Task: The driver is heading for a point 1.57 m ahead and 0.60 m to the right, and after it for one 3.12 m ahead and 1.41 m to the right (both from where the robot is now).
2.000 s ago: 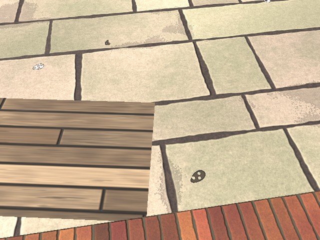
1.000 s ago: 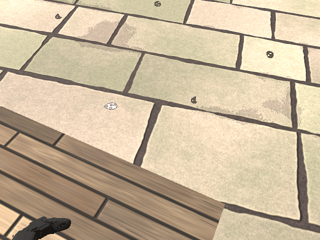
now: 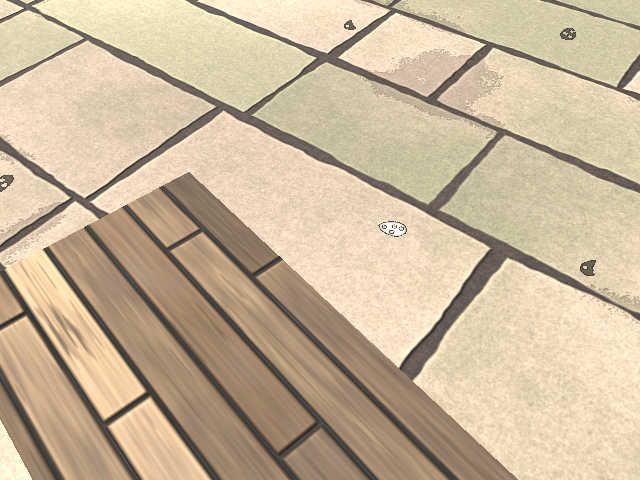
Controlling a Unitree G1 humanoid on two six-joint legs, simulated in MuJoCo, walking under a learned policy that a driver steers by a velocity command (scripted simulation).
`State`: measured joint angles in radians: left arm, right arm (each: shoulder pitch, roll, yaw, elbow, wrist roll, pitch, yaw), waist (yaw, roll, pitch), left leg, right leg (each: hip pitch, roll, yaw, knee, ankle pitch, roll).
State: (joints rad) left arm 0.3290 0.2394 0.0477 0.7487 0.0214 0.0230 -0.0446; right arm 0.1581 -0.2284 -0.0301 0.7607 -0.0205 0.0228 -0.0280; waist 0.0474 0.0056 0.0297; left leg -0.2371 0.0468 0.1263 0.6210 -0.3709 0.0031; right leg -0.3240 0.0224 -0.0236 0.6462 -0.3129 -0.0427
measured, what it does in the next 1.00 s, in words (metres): steps on the spot, turning right: left foot, then right foot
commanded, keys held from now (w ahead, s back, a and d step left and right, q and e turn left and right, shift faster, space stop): e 0.78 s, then no key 0.22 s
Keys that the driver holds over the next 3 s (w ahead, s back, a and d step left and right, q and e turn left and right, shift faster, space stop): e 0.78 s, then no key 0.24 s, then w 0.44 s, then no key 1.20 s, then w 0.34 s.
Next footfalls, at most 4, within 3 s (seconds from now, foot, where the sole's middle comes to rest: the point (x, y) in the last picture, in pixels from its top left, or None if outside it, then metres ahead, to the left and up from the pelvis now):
0.40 left None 0.10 0.09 -0.76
0.82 right None -0.01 -0.10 -0.76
1.30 left None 0.14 0.01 -0.76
1.72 right None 0.29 -0.28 -0.76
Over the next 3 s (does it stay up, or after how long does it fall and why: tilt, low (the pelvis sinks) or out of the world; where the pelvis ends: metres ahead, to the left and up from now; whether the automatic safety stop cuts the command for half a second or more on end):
stays up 0.34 -0.24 0.00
